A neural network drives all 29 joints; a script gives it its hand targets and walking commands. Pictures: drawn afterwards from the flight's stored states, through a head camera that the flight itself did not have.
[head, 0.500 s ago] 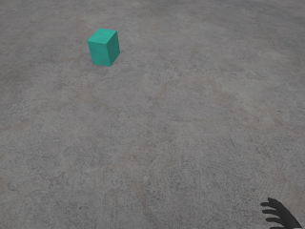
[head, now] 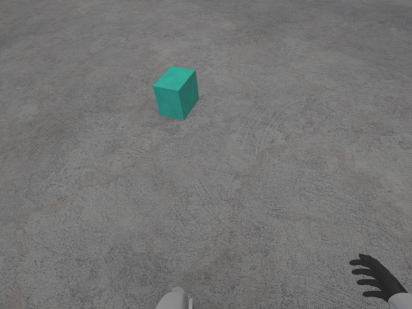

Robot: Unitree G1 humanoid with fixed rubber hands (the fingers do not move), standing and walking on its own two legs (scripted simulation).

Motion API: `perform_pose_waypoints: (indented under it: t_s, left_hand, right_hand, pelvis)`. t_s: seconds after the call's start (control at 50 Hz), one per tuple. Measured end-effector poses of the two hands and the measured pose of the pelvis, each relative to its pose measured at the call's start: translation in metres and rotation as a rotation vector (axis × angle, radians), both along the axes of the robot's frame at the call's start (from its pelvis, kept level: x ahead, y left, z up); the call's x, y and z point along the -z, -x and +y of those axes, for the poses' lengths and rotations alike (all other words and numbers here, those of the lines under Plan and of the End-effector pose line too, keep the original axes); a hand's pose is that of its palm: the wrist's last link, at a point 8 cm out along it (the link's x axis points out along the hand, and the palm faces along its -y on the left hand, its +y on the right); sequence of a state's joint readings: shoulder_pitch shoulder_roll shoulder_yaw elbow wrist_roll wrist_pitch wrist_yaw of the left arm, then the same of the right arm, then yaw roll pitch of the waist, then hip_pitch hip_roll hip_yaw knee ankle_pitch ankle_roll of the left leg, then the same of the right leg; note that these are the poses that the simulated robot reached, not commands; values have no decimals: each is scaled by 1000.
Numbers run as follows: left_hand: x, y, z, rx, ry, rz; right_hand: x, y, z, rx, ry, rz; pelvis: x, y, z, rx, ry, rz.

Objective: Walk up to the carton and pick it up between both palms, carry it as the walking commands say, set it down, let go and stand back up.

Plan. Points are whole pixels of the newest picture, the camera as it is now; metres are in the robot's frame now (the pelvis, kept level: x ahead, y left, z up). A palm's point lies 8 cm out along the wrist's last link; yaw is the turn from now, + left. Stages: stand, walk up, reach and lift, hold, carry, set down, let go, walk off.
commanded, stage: walk up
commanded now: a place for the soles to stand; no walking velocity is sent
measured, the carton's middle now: (177, 93) +1.71 +0.39 -0.64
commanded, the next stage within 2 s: none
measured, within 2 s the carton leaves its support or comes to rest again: neither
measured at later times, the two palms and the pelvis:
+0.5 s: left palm (73, 192) +0.42 +0.42 -0.08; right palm (346, 238) +0.31 -0.27 -0.09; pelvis +0.28 +0.08 -0.01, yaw -2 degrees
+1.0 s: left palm (48, 165) +0.52 +0.54 -0.08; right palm (274, 113) +0.72 -0.16 -0.06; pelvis +0.52 +0.16 -0.02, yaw +1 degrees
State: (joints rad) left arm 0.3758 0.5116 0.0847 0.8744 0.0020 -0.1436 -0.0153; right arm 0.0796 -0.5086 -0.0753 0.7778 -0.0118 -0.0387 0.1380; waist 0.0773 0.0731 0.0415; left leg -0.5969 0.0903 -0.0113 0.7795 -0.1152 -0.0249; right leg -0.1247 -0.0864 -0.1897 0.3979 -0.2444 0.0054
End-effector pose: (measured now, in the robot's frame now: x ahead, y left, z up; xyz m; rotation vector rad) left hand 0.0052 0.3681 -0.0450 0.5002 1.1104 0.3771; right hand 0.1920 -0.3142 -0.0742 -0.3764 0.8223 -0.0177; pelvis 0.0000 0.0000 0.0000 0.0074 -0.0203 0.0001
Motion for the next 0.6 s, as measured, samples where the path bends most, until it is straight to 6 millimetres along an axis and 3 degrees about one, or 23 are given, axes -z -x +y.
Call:
perform_pose_waypoints:
  t_s: [0.1,0.16,0.2,0.24,0.32,0.4,0.46,0.54,0.6]
  left_hand:
    - [12,-32,26,-48,12,49]
    - [29,-69,49,-51,15,67]
    - [43,-103,62,-40,22,67]
    - [50,-146,60,-6,52,40]
    - [49,-241,49,97,123,-31]
    - [43,-318,49,178,130,-51]
    - [37,-374,49,228,115,-61]
    - [29,-449,46,264,85,-104]
    - [25,-489,50,253,42,-171]
  right_hand:
    - [-21,-105,33,-50,9,-86]
    - [-25,-160,52,-55,31,-132]
    - [-22,-182,60,-32,59,-145]
    - [-17,-183,62,8,75,-116]
    - [-11,-152,51,138,105,18]
    - [-3,-121,42,233,125,148]
    - [8,-113,41,276,111,216]
    - [30,-127,46,308,71,268]
    - [49,-164,52,285,48,278]
  pelvis:
    - [5,-61,21,-8,15,10]
    - [17,-103,40,-4,26,19]
    - [26,-128,53,-10,15,16]
    - [23,-148,62,-7,15,5]
    - [10,-188,73,1,10,0]
    - [6,-229,80,12,-6,-1]
    - [8,-260,83,25,-16,3]
    - [15,-308,82,30,-20,11]
    - [27,-341,78,20,-15,14]
